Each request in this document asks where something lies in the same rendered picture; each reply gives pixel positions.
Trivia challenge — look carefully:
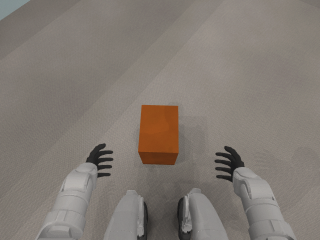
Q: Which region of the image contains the right robot foot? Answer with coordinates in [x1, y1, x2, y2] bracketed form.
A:
[177, 197, 191, 240]

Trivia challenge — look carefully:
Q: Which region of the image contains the robot left hand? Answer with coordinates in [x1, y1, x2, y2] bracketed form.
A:
[86, 143, 114, 178]

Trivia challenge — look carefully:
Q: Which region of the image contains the left robot forearm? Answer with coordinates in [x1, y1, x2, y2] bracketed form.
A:
[34, 162, 98, 240]

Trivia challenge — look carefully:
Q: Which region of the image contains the robot right hand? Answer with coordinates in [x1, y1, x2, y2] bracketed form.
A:
[214, 146, 245, 182]

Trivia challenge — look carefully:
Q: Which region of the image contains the carton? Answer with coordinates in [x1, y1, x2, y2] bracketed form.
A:
[138, 105, 179, 165]

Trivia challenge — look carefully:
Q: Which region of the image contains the right robot forearm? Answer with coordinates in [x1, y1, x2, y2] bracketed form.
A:
[232, 167, 297, 240]

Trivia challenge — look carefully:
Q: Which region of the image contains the right robot thigh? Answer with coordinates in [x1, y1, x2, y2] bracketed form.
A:
[183, 193, 229, 240]

